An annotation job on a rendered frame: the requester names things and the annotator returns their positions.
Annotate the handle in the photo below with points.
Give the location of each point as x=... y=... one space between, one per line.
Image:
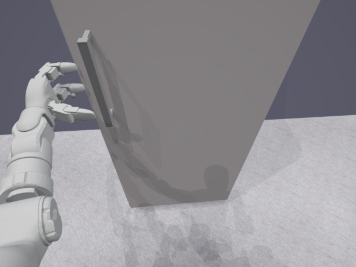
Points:
x=94 y=76

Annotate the robot left forearm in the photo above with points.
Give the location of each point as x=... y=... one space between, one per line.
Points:
x=30 y=158

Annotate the robot left hand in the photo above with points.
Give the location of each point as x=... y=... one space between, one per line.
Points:
x=39 y=93

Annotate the left robot upper arm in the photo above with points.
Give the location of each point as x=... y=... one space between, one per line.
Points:
x=27 y=228

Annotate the fridge door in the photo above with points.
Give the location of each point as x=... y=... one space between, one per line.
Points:
x=190 y=83

